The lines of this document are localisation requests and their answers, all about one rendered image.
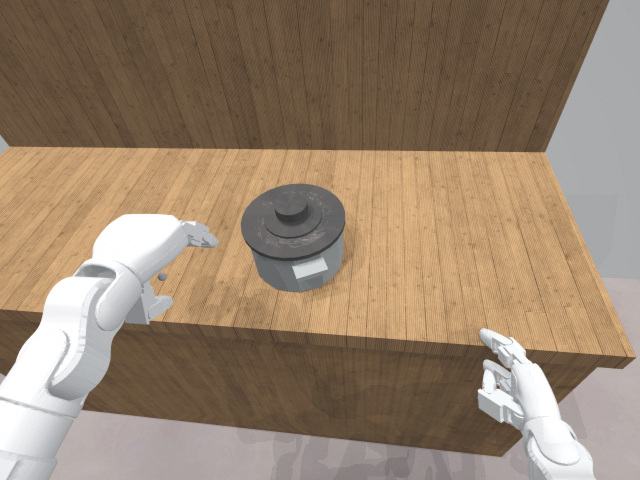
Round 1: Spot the lid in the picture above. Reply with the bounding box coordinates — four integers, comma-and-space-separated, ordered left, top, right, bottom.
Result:
241, 184, 345, 261

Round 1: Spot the knob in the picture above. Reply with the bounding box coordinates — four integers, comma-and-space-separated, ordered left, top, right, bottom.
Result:
274, 193, 308, 223

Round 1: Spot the robot right forearm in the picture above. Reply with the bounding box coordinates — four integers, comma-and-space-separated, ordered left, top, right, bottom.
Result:
523, 417, 596, 480

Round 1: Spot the left robot hand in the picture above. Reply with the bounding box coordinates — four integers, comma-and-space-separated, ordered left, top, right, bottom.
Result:
92, 214, 218, 325

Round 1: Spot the right robot hand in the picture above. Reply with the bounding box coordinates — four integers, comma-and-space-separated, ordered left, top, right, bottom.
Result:
478, 328, 561, 435

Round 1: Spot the table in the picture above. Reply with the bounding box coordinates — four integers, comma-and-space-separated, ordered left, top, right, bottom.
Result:
0, 0, 637, 457

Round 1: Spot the pot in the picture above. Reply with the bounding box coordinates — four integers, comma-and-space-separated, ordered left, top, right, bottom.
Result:
251, 232, 344, 292

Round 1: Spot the robot left forearm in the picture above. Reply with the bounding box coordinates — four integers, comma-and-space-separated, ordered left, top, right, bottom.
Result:
0, 258, 142, 480

